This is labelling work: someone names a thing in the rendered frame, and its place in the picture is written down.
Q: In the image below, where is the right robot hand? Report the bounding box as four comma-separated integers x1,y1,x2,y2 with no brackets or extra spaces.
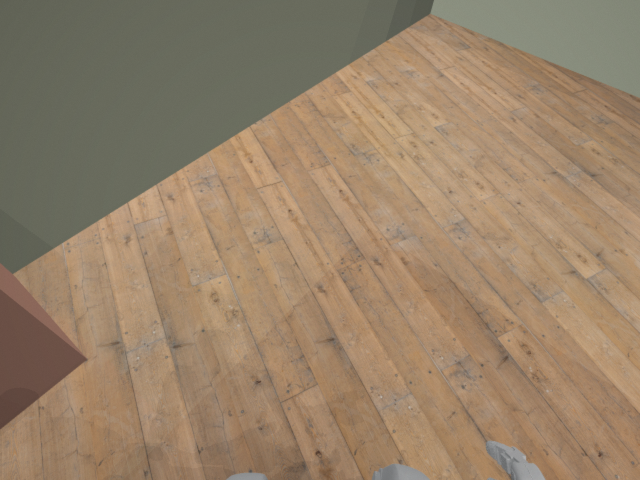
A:
486,441,546,480

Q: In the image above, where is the cabinet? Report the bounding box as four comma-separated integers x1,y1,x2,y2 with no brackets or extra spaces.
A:
0,263,87,429

